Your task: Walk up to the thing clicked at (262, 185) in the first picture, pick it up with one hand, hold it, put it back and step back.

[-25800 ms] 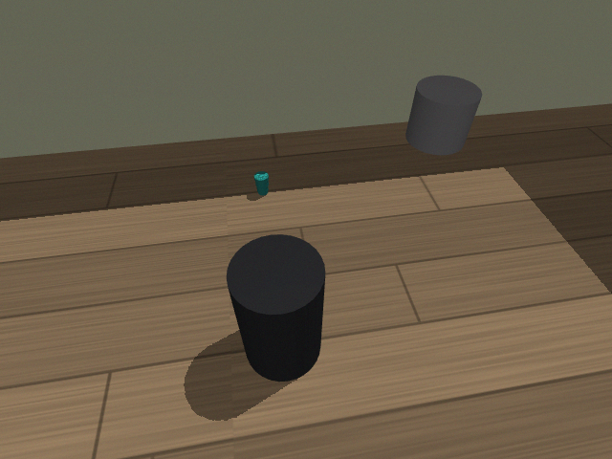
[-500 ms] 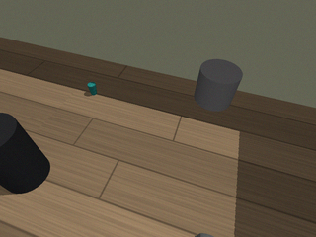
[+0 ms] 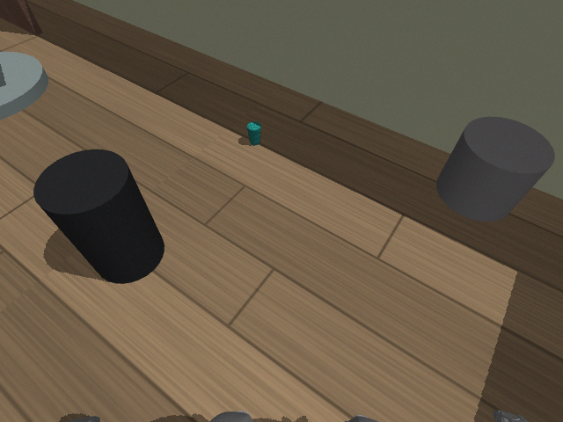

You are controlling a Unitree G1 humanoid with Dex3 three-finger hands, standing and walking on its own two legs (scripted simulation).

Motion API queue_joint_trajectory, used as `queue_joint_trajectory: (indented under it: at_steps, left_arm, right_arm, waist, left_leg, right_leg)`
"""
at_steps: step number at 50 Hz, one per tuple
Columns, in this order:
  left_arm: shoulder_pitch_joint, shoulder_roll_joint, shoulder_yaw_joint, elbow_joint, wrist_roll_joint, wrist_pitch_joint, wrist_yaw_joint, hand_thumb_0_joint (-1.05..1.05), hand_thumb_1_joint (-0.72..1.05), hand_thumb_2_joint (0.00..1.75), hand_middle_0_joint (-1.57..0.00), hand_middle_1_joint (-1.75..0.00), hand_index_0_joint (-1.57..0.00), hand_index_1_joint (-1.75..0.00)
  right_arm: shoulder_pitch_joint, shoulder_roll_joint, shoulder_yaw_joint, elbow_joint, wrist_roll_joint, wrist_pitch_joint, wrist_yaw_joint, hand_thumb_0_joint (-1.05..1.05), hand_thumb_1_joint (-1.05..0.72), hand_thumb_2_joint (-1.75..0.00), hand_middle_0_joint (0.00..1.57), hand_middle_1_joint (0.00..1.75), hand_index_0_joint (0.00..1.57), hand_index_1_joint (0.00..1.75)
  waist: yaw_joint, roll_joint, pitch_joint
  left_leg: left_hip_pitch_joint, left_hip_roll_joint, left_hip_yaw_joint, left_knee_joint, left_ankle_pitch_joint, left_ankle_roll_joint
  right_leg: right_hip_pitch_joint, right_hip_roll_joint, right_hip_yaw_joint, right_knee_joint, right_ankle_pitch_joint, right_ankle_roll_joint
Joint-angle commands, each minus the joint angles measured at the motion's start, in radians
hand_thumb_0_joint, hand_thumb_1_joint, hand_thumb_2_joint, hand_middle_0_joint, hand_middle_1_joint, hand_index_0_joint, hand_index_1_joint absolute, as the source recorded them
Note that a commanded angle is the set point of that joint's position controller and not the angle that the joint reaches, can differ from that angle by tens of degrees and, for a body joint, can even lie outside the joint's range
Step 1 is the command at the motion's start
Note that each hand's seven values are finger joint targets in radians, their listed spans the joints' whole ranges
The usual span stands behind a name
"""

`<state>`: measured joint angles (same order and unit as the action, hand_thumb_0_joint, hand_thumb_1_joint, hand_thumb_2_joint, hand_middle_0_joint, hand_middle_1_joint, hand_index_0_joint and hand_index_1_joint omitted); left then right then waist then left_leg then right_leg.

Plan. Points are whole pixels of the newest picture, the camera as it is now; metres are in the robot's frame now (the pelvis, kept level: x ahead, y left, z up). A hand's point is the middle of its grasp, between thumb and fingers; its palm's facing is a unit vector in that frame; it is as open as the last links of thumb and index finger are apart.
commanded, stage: walk up
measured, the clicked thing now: (254, 134) +1.47 +0.26 -0.69
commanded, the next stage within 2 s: stand in 1.00 s
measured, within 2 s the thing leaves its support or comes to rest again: neither
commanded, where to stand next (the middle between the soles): +0.07 -0.01 m, yaw +2 degrees
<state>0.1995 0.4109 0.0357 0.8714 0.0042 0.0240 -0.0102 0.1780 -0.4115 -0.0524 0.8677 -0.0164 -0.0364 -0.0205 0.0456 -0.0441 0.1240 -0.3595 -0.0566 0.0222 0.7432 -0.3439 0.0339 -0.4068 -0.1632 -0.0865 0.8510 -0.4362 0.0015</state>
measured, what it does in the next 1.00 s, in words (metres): stands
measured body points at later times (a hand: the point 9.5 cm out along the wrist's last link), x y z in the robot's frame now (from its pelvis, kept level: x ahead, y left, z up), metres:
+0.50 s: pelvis +0.00 -0.02 +0.03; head +0.01 -0.01 +0.48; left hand +0.05 +0.30 -0.10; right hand +0.13 -0.31 -0.10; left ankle +0.03 +0.10 -0.71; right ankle +0.02 -0.17 -0.71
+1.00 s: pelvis +0.01 -0.03 +0.04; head +0.03 -0.02 +0.48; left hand +0.07 +0.29 -0.09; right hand +0.14 -0.32 -0.09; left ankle +0.03 +0.10 -0.71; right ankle +0.02 -0.17 -0.71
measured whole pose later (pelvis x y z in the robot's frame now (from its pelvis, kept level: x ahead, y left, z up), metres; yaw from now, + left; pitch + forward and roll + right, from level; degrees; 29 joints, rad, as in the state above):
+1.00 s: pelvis +0.01 -0.03 +0.04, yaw +7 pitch -2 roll -1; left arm 0.05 0.37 0.03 1.13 0.00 0.00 -0.01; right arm 0.07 -0.36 -0.01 1.15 -0.01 0.00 0.00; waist 0.01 0.00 0.06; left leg -0.21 -0.02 -0.13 0.43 -0.18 -0.02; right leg -0.12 -0.07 -0.12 0.38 -0.23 0.03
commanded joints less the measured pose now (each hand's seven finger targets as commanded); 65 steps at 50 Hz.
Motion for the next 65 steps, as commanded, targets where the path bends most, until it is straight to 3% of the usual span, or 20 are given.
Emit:
queue_joint_trajectory:
  at_steps: [1,3,6,7,8,9,10,11,13,15,20,25,33,39,44,49,50,56,61,65]
  left_arm:
    - [-0.035,0.189,0.055,-0.052,-0.014,-0.004,0.016,0.0,0.9,0.9,-0.2,-0.3,-0.2,-0.3]
    - [0.012,0.178,0.051,-0.01,-0.021,-0.013,0.019,0.0,0.9,0.9,-0.2,-0.3,-0.2,-0.3]
    - [0.022,0.169,0.046,0.022,-0.012,-0.024,0.018,0.0,0.9,0.9,-0.2,-0.3,-0.2,-0.3]
    - [0.019,0.163,0.045,0.034,-0.009,-0.029,0.019,0.0,0.9,0.9,-0.2,-0.3,-0.2,-0.3]
    - [0.021,0.172,0.044,0.044,-0.007,-0.039,0.02,0.0,0.9,0.9,-0.2,-0.3,-0.2,-0.3]
    - [0.016,0.204,0.045,0.047,0.002,-0.052,0.025,0.0,0.9,0.9,-0.2,-0.3,-0.2,-0.3]
    - [-0.038,0.253,0.045,0.038,0.005,-0.055,0.022,0.0,0.9,0.9,-0.2,-0.3,-0.2,-0.3]
    - [-0.111,0.26,0.043,0.026,0.006,-0.051,0.016,0.0,0.9,0.9,-0.2,-0.3,-0.2,-0.3]
    - [-0.124,0.209,0.019,0.044,-0.003,-0.049,0.011,0.0,0.9,0.9,-0.2,-0.3,-0.2,-0.3]
    - [-0.098,0.194,0.014,0.077,-0.004,-0.05,0.008,0.0,0.9,0.9,-0.2,-0.3,-0.2,-0.3]
    - [-0.125,0.197,0.013,0.118,-0.005,-0.062,0.007,0.0,0.9,0.9,-0.2,-0.3,-0.2,-0.3]
    - [-0.139,0.186,0.013,0.148,-0.007,-0.059,0.007,0.0,0.9,0.9,-0.2,-0.3,-0.2,-0.3]
    - [-0.171,0.181,0.019,0.187,-0.004,-0.058,0.009,0.0,0.9,0.9,-0.2,-0.3,-0.2,-0.3]
    - [-0.189,0.184,0.024,0.194,0.0,-0.054,0.01,0.0,0.9,0.9,-0.2,-0.3,-0.2,-0.3]
    - [-0.191,0.181,0.028,0.197,-0.002,-0.053,0.012,0.0,0.9,0.9,-0.2,-0.3,-0.2,-0.3]
    - [-0.204,0.177,0.03,0.197,-0.001,-0.044,0.012,0.0,0.9,0.9,-0.2,-0.3,-0.2,-0.3]
    - [-0.16,0.096,0.007,0.23,-0.008,-0.035,0.012,0.0,0.9,0.9,-0.2,-0.3,-0.2,-0.3]
    - [-0.158,0.123,0.005,0.23,0.001,-0.041,0.018,0.0,0.9,0.9,-0.2,-0.3,-0.2,-0.3]
    - [-0.127,0.094,0.003,0.243,0.0,-0.042,0.019,0.0,0.9,0.9,-0.2,-0.3,-0.2,-0.3]
    - [-0.111,0.071,-0.001,0.254,0.004,-0.039,0.02,0.0,0.9,0.9,-0.2,-0.3,-0.2,-0.3]
  right_arm:
    - [0.003,-0.271,-0.061,-0.057,0.008,-0.026,-0.027,0.0,-0.9,-0.9,0.2,0.3,0.2,0.3]
    - [-0.032,-0.249,-0.044,-0.048,0.008,-0.029,-0.03,0.0,-0.9,-0.9,0.2,0.3,0.2,0.3]
    - [-0.05,-0.23,-0.034,-0.039,0.012,-0.02,-0.02,0.0,-0.9,-0.9,0.2,0.3,0.2,0.3]
    - [-0.053,-0.232,-0.033,-0.029,0.013,-0.014,-0.018,0.0,-0.9,-0.9,0.2,0.3,0.2,0.3]
    - [-0.072,-0.226,-0.028,-0.025,0.018,-0.009,-0.015,0.0,-0.9,-0.9,0.2,0.3,0.2,0.3]
    - [-0.083,-0.192,-0.017,-0.02,0.029,-0.005,-0.013,0.0,-0.9,-0.9,0.2,0.3,0.2,0.3]
    - [-0.081,-0.177,-0.016,-0.013,0.03,0.0,-0.01,0.0,-0.9,-0.9,0.2,0.3,0.2,0.3]
    - [-0.05,-0.172,-0.017,0.019,0.026,0.005,-0.01,0.0,-0.9,-0.9,0.2,0.3,0.2,0.3]
    - [-0.103,-0.196,-0.02,0.044,0.017,0.001,0.001,0.0,-0.9,-0.9,0.2,0.3,0.2,0.3]
    - [-0.142,-0.195,-0.01,0.056,0.013,-0.001,0.01,0.0,-0.9,-0.9,0.2,0.3,0.2,0.3]
    - [-0.151,-0.179,0.004,0.111,0.015,-0.001,0.019,0.0,-0.9,-0.9,0.2,0.3,0.2,0.3]
    - [-0.164,-0.176,0.009,0.148,0.015,-0.001,0.019,0.0,-0.9,-0.9,0.2,0.3,0.2,0.3]
    - [-0.159,-0.168,0.007,0.197,0.015,0.003,0.015,0.0,-0.9,-0.9,0.2,0.3,0.2,0.3]
    - [-0.156,-0.173,0.005,0.211,0.012,0.01,0.014,0.0,-0.9,-0.9,0.2,0.3,0.2,0.3]
    - [-0.152,-0.166,0.006,0.216,0.015,0.01,0.012,0.0,-0.9,-0.9,0.2,0.3,0.2,0.3]
    - [-0.162,-0.169,0.004,0.216,0.012,0.015,0.011,0.0,-0.9,-0.9,0.2,0.3,0.2,0.3]
    - [-0.137,-0.085,0.026,0.236,0.014,0.021,0.014,0.0,-0.9,-0.9,0.2,0.3,0.2,0.3]
    - [-0.144,-0.112,0.015,0.236,0.01,0.027,0.013,0.0,-0.9,-0.9,0.2,0.3,0.2,0.3]
    - [-0.13,-0.078,0.021,0.241,0.015,0.019,0.009,0.0,-0.9,-0.9,0.2,0.3,0.2,0.3]
    - [-0.119,-0.065,0.023,0.253,0.015,0.024,0.007,0.0,-0.9,-0.9,0.2,0.3,0.2,0.3]
  waist:
    - [-0.03,0.098,-0.123]
    - [-0.011,0.166,-0.138]
    - [-0.019,0.191,-0.197]
    - [-0.015,0.19,-0.185]
    - [-0.002,0.16,-0.18]
    - [-0.001,0.096,-0.196]
    - [-0.031,0.004,-0.183]
    - [-0.065,-0.035,-0.16]
    - [-0.05,0.059,-0.131]
    - [-0.028,0.052,-0.127]
    - [-0.033,0.049,-0.121]
    - [-0.026,0.065,-0.143]
    - [-0.031,0.063,-0.165]
    - [-0.037,0.045,-0.169]
    - [-0.035,0.041,-0.198]
    - [-0.038,0.049,-0.159]
    - [-0.03,0.043,-0.187]
    - [-0.036,0.051,-0.145]
    - [-0.034,0.064,-0.192]
    - [-0.036,0.055,-0.158]
  left_leg:
    - [0.087,0.339,-0.458,-0.27,0.38,0.231]
    - [0.075,0.281,-0.35,-0.219,0.519,0.167]
    - [0.119,0.242,-0.303,-0.177,0.588,0.141]
    - [0.077,0.228,-0.286,-0.165,0.546,0.125]
    - [0.026,0.209,-0.261,-0.15,0.477,0.097]
    - [0.005,0.175,-0.234,-0.11,0.403,0.053]
    - [0.032,0.093,-0.169,-0.111,0.241,0.018]
    - [0.1,0.077,-0.158,-0.134,0.102,0.006]
    - [0.086,0.121,-0.227,-0.245,0.063,0.021]
    - [0.053,0.149,-0.272,-0.295,0.012,0.045]
    - [0.074,0.118,-0.23,-0.321,0.092,0.01]
    - [0.09,0.135,-0.242,-0.373,0.122,0.008]
    - [0.113,0.135,-0.227,-0.371,0.292,-0.004]
    - [0.116,0.128,-0.219,-0.37,0.293,-0.008]
    - [0.151,0.131,-0.205,-0.346,0.425,-0.009]
    - [0.121,0.13,-0.217,-0.378,0.355,-0.01]
    - [0.165,0.142,-0.204,-0.417,0.335,-0.019]
    - [0.149,0.141,-0.194,-0.433,0.335,-0.023]
    - [0.209,0.15,-0.179,-0.424,0.466,-0.022]
    - [0.191,0.146,-0.178,-0.438,0.412,-0.025]
  right_leg:
    - [-0.077,0.038,0.135,0.13,-0.153,-0.022]
    - [-0.024,0.04,0.11,0.061,-0.061,-0.021]
    - [0.07,0.078,0.062,-0.099,-0.027,-0.016]
    - [0.137,0.092,0.049,-0.2,0.04,-0.016]
    - [0.213,0.085,0.071,-0.296,0.194,-0.021]
    - [0.26,0.024,0.153,-0.342,0.325,-0.045]
    - [0.171,-0.052,0.229,-0.374,0.285,-0.081]
    - [0.087,-0.088,0.259,-0.38,0.208,-0.106]
    - [0.099,-0.009,0.15,-0.358,0.115,-0.051]
    - [0.142,0.035,0.104,-0.367,0.056,-0.032]
    - [0.19,-0.001,0.126,-0.461,0.1,-0.039]
    - [0.249,0.011,0.089,-0.487,0.13,-0.026]
    - [0.316,-0.002,0.075,-0.526,0.211,-0.024]
    - [0.327,-0.008,0.075,-0.542,0.216,-0.023]
    - [0.356,-0.01,0.065,-0.532,0.311,-0.024]
    - [0.339,-0.002,0.059,-0.539,0.244,-0.02]
    - [0.335,0.014,0.072,-0.563,0.202,-0.016]
    - [0.343,0.013,0.082,-0.581,0.24,-0.008]
    - [0.373,0.017,0.07,-0.556,0.377,-0.006]
    - [0.36,0.024,0.071,-0.573,0.326,-0.004]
